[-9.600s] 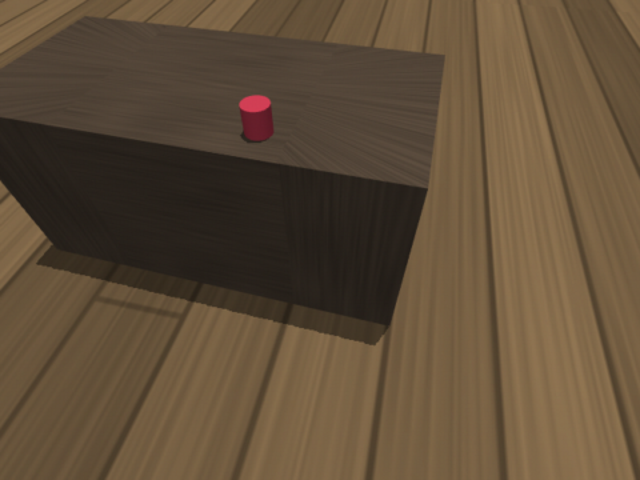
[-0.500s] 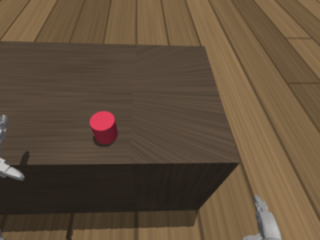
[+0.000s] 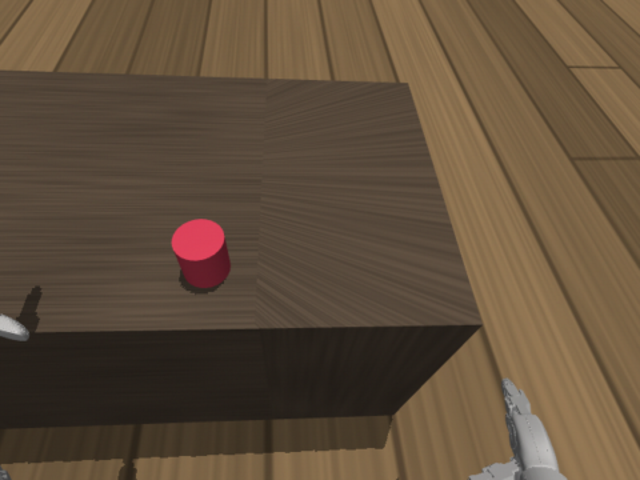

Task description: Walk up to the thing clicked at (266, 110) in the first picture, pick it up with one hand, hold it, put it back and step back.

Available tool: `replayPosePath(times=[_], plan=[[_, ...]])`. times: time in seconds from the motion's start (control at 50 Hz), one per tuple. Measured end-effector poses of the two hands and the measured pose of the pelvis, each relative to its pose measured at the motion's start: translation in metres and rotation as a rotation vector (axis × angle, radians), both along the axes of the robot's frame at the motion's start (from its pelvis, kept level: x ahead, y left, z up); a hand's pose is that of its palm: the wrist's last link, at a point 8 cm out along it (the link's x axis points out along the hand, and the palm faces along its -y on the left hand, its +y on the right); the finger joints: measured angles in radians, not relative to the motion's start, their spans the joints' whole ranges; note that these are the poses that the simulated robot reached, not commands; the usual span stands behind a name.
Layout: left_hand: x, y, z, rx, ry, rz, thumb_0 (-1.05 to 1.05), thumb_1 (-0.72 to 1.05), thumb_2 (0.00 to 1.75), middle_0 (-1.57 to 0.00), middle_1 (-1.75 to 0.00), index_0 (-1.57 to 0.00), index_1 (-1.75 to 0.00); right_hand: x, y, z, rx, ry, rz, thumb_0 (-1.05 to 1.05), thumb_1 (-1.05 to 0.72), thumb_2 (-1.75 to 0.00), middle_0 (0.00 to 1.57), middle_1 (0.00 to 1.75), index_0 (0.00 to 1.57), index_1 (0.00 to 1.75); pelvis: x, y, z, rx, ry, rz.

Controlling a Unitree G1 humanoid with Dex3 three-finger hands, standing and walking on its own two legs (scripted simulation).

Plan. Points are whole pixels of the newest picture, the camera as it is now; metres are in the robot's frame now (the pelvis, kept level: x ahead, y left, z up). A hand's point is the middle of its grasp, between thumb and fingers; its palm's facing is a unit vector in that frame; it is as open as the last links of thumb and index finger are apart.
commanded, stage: go down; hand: left
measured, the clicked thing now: (202, 254) +0.46 +0.17 -0.06
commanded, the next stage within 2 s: approach in 1.22 s
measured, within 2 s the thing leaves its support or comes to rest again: neither
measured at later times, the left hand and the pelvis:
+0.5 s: hand (3, 255) +0.37 +0.36 +0.07, palm faces +0.16 -0.99 +0.03, open 17.6 cm; pelvis -0.01 +0.00 -0.01, yaw +0 degrees
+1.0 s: hand out of the picture +0.39 +0.37 +0.07, palm faces +0.17 -0.98 +0.02, open 17.5 cm; pelvis -0.01 +0.01 -0.03, yaw -1 degrees
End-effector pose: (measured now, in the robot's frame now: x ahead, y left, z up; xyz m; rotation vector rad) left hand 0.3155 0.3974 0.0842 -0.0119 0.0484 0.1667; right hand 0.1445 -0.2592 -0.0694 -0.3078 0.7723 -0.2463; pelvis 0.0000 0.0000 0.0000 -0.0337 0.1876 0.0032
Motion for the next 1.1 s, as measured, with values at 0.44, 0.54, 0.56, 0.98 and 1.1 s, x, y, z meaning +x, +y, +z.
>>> replayPosePath(times=[0.44, 0.54, 0.56, 0.98, 1.1], plan=[[0.020, 0.009, -0.007, -0.014, -0.005, 0.001, -0.01, -0.59, 0.06, -0.06, -0.04, -0.06, -0.04, -0.008, -0.003, 0.003, -0.039, -0.041, 0.018, -0.01, 0.52, -0.06, 0.06, 0.05, 0.06, 0.05, -0.009, -0.001, -0.013, -0.007, 0.048, 0.002], [0.024, 0.011, -0.012, -0.017, 0.001, -0.001, -0.01, -0.59, 0.06, -0.06, -0.04, -0.06, -0.04, -0.010, -0.001, 0.005, -0.045, -0.055, 0.021, -0.01, 0.52, -0.06, 0.06, 0.05, 0.06, 0.05, -0.008, 0.002, -0.016, -0.012, 0.061, 0.000], [0.025, 0.012, -0.012, -0.016, -0.004, 0.001, -0.01, -0.58, 0.06, -0.06, -0.04, -0.06, -0.04, -0.011, -0.001, 0.005, -0.046, -0.054, 0.020, -0.01, 0.52, -0.06, 0.06, 0.05, 0.06, 0.05, -0.008, 0.002, -0.017, -0.013, 0.062, -0.001], [0.041, 0.022, -0.010, -0.008, -0.012, 0.005, -0.01, -0.56, 0.06, -0.06, -0.04, -0.06, -0.05, -0.014, 0.010, -0.001, -0.037, -0.065, 0.034, -0.01, 0.52, -0.06, 0.06, 0.05, 0.06, 0.05, -0.007, 0.009, -0.028, -0.027, 0.092, -0.007], [0.040, 0.021, -0.012, -0.006, -0.009, 0.003, -0.01, -0.56, 0.06, -0.06, -0.05, -0.06, -0.05, -0.017, 0.006, -0.002, -0.044, -0.059, 0.038, -0.01, 0.52, -0.06, 0.06, 0.05, 0.06, 0.05, -0.008, 0.009, -0.030, -0.027, 0.092, -0.007]])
